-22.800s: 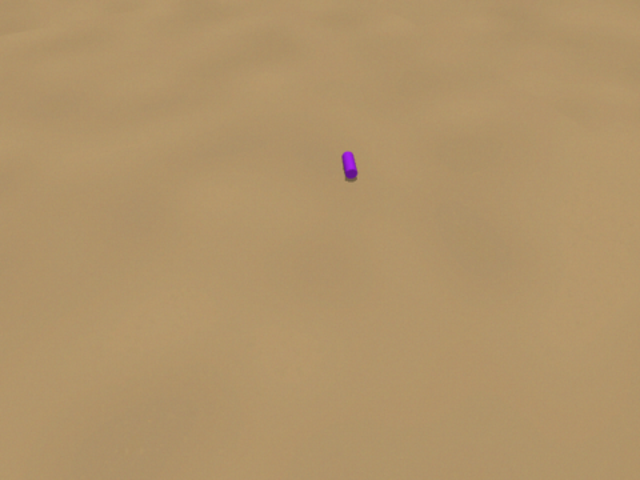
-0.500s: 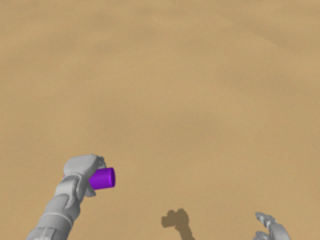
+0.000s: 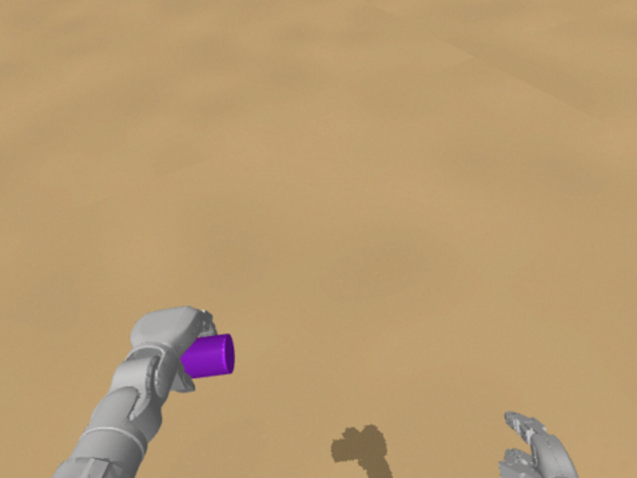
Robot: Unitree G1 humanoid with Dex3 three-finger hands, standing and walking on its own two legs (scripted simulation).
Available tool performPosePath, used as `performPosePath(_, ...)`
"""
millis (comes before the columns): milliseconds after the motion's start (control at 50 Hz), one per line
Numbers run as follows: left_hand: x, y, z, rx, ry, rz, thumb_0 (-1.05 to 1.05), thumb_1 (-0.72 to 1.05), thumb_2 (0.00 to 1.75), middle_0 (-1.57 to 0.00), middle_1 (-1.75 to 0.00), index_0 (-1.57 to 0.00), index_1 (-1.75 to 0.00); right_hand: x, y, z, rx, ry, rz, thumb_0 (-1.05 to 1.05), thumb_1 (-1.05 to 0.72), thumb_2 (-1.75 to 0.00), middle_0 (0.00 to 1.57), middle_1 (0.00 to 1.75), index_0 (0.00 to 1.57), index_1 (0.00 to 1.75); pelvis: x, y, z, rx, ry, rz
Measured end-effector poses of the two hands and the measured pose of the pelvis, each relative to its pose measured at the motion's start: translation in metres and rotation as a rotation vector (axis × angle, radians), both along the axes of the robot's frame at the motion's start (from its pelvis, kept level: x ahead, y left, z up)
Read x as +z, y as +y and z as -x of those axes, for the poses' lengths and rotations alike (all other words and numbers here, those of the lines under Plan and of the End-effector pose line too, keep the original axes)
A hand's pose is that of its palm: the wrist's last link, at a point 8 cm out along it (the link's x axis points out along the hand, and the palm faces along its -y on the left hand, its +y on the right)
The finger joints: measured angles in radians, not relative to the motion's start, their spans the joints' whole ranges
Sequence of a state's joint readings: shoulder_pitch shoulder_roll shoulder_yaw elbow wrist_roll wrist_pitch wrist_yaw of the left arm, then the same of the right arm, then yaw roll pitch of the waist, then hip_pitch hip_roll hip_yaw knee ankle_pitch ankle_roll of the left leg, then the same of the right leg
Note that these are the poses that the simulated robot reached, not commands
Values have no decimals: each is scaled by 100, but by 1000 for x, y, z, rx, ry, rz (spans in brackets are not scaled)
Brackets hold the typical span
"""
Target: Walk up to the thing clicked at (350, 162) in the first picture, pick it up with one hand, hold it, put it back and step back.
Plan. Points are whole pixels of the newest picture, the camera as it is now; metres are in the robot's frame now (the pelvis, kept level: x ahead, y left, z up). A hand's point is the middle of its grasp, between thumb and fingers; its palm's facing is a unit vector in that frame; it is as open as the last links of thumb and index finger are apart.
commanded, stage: hold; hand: left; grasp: from above
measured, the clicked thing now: (183, 359) +0.31 +0.23 -0.06
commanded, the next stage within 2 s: crouch in 0.82 s
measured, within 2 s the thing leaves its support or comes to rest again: neither
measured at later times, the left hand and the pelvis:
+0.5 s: hand (177, 360) +0.29 +0.23 -0.03, palm faces -0.45 -0.07 -0.89, open 8.6 cm; pelvis +0.00 +0.00 +0.00, yaw +0 degrees
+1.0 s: hand (178, 353) +0.30 +0.22 -0.03, palm faces -0.43 -0.07 -0.90, open 8.6 cm; pelvis +0.00 +0.00 +0.01, yaw +0 degrees
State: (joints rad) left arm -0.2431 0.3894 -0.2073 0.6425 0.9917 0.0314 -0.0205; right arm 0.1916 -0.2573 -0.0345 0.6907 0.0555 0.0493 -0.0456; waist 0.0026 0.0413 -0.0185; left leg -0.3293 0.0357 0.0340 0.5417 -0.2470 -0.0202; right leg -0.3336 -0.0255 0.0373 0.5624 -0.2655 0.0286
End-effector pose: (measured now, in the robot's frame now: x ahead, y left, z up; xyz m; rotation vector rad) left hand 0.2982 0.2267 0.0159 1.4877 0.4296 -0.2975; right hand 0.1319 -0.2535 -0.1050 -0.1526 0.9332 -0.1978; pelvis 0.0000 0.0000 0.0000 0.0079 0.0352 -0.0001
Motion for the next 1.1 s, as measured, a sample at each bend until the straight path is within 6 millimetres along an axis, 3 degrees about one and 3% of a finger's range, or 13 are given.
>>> performPosePath(600, 13, 3, -2, -1, -19, -6, 0, 17, 41, -79, -50, -82, -48, 4, 6, -4, 5, -13, -9, 1, -91, -90, 20, 30, 20, 30, 4, 2, 0, -4, -18, 0)
performPosePath(1020, 14, 0, -4, 1, -19, -1, 0, 18, 38, -79, -50, -82, -47, 7, 2, -9, 2, -15, -3, 1, -91, -90, 20, 30, 20, 30, 5, -1, -1, -2, -20, -1)
performPosePath(1100, 6, 2, -2, 0, 8, -3, 0, 18, 39, -78, -51, -81, -48, 8, 1, -8, -1, -14, -2, 1, -90, -90, 20, 30, 20, 30, 5, -1, -1, 0, -16, -1)
